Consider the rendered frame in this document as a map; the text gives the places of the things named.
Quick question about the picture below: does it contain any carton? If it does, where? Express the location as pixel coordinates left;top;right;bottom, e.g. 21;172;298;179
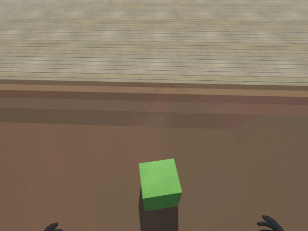
139;158;182;211

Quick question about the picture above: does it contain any right robot hand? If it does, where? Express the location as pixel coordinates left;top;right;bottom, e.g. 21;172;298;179
257;215;284;231

